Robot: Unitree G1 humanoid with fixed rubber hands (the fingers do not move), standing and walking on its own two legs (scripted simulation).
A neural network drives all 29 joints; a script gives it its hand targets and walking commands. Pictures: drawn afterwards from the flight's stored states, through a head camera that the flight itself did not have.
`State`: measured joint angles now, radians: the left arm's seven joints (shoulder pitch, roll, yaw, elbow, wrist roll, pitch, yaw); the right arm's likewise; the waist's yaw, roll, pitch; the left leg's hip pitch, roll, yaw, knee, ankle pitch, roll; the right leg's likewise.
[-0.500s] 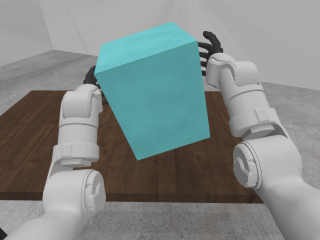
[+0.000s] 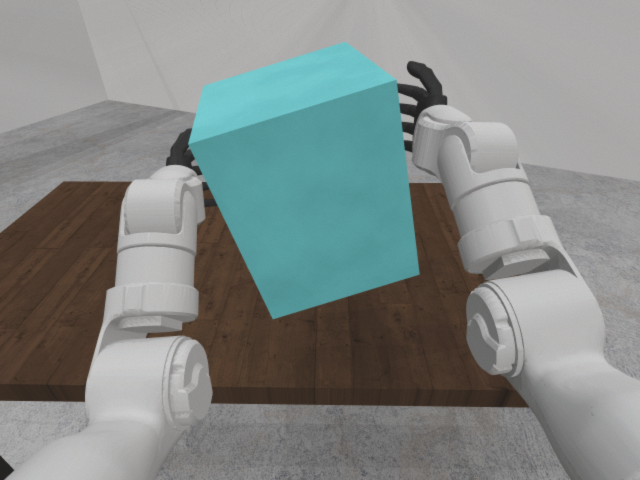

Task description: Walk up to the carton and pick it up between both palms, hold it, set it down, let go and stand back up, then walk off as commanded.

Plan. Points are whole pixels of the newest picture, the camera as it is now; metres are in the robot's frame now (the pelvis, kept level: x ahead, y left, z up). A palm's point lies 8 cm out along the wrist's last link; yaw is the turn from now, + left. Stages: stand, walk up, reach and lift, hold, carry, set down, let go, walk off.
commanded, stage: hold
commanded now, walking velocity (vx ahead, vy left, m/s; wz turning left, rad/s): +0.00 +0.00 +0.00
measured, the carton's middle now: (309, 178) +0.43 +0.01 +0.25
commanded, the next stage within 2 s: none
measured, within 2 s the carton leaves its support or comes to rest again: neither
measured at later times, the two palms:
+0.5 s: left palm (182, 187) +0.37 +0.16 +0.27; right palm (427, 127) +0.38 -0.12 +0.33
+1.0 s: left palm (182, 187) +0.37 +0.16 +0.27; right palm (427, 128) +0.38 -0.12 +0.33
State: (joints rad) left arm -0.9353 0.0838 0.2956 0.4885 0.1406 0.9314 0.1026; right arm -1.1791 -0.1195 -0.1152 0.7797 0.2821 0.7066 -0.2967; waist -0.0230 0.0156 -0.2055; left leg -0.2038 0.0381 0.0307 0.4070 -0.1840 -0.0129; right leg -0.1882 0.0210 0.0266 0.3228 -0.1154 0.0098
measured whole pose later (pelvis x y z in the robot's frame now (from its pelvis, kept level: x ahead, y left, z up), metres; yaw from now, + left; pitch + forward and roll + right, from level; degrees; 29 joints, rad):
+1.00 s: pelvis +0.00 +0.00 +0.00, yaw +0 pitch -1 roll -1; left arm -0.93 0.08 0.30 0.49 0.14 0.93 0.10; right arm -1.18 -0.12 -0.11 0.78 0.28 0.71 -0.30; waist -0.02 0.02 -0.21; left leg -0.20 0.04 0.03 0.41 -0.18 -0.01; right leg -0.19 0.02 0.03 0.32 -0.12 0.01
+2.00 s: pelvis +0.00 +0.00 +0.00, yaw +0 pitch -1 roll -1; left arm -0.94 0.08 0.30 0.49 0.14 0.93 0.10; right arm -1.18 -0.12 -0.11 0.78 0.28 0.71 -0.30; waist -0.02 0.02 -0.21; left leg -0.20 0.04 0.03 0.41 -0.18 -0.01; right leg -0.19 0.02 0.03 0.32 -0.12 0.01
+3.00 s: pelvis +0.00 +0.00 +0.00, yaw +0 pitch -1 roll -1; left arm -0.94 0.08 0.30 0.49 0.14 0.93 0.10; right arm -1.18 -0.12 -0.11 0.78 0.28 0.71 -0.30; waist -0.02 0.02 -0.21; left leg -0.20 0.04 0.03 0.41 -0.18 -0.01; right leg -0.19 0.02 0.03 0.32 -0.12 0.01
